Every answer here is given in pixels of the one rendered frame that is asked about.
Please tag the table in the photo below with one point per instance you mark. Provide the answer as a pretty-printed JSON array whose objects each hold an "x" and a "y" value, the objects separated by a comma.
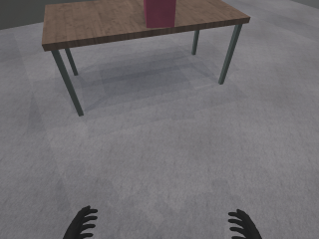
[{"x": 86, "y": 23}]

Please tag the right robot hand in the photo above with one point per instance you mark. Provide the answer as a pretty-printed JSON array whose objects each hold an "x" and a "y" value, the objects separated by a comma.
[{"x": 248, "y": 229}]

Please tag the carton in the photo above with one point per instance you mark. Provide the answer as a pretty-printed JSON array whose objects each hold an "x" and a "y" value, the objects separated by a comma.
[{"x": 159, "y": 13}]

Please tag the left robot hand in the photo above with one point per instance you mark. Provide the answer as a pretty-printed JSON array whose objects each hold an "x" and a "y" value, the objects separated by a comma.
[{"x": 76, "y": 227}]

